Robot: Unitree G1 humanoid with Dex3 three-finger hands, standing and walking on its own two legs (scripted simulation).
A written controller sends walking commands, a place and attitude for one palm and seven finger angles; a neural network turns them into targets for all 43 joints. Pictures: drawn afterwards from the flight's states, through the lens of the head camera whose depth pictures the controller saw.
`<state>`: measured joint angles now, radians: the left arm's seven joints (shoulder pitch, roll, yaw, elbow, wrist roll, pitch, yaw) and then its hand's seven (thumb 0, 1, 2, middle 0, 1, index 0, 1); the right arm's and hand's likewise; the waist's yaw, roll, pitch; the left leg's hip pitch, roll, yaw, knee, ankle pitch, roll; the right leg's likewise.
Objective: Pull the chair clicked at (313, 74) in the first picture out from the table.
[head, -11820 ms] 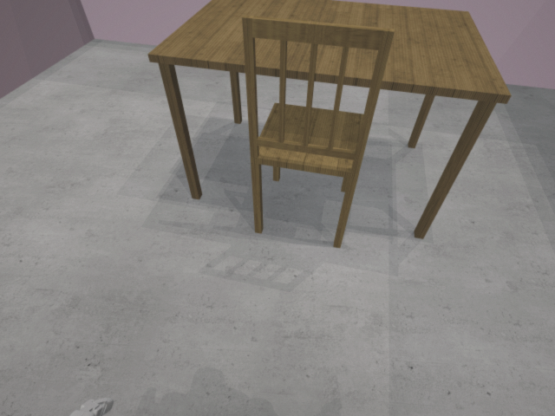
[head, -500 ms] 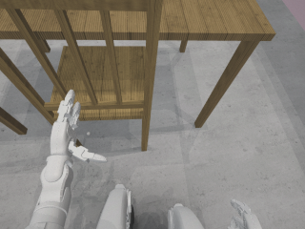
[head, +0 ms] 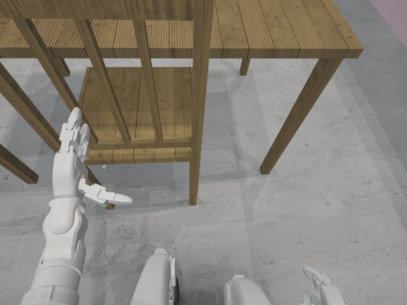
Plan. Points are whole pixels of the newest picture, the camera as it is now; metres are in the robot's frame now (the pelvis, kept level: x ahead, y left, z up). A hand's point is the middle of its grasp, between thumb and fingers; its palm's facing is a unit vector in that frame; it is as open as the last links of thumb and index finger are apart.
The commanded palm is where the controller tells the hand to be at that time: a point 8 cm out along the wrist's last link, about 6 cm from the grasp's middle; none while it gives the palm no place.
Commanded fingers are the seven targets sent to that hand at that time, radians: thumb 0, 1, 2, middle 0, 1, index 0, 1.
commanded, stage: aim the fingers beside a spindle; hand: left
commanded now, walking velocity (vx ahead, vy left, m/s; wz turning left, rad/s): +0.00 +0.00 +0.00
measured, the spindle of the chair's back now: (110, 95) +0.52 +0.22 +0.06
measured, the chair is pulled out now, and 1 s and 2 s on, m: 0.00 0.00 0.00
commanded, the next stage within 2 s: push the fingers through the gap in 1.06 s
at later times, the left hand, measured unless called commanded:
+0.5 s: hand (119, 176) +0.35 +0.18 +0.01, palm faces +0.04 -1.00 -0.02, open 16.9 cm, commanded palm +0.34 +0.23 +0.02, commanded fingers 0.00 -0.50 0.30 -0.06 -0.08 -0.06 -0.08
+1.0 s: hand (119, 174) +0.35 +0.18 +0.03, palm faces +0.12 -0.99 -0.05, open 16.9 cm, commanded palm +0.33 +0.23 +0.03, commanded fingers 0.00 -0.50 0.30 -0.06 -0.08 -0.06 -0.08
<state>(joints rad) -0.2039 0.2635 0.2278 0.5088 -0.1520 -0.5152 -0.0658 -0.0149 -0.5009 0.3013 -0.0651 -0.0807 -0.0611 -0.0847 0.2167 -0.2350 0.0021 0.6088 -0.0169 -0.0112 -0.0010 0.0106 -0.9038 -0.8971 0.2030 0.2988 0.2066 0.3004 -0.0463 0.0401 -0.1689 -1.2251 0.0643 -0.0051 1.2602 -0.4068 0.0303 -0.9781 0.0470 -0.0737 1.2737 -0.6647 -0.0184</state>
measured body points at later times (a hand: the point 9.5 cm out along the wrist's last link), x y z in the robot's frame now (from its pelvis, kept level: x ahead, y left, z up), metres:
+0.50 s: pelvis +0.00 +0.00 +0.00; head +0.11 +0.01 +0.44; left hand +0.34 +0.23 +0.02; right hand +0.13 -0.26 -0.11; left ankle +0.10 +0.10 -0.62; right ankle -0.03 -0.12 -0.62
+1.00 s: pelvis +0.00 -0.01 +0.00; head +0.11 +0.01 +0.44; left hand +0.34 +0.23 +0.03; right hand +0.14 -0.26 -0.11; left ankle +0.10 +0.10 -0.62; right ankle -0.03 -0.12 -0.62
